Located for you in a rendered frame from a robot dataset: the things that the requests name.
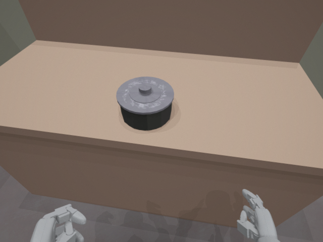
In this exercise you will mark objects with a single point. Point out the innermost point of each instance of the knob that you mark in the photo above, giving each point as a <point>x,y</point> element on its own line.
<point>144,88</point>

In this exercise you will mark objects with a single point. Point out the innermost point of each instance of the right robot hand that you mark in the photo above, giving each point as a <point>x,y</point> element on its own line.
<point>261,223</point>

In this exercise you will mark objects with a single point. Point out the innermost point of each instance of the left robot hand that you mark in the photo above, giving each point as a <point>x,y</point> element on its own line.
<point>46,231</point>

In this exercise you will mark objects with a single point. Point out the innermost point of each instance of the lid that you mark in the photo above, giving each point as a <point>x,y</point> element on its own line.
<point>131,100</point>

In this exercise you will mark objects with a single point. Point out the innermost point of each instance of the pot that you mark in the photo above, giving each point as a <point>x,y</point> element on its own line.
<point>147,122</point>

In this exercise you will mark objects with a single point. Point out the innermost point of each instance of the table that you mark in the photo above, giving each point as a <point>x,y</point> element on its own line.
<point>245,115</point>

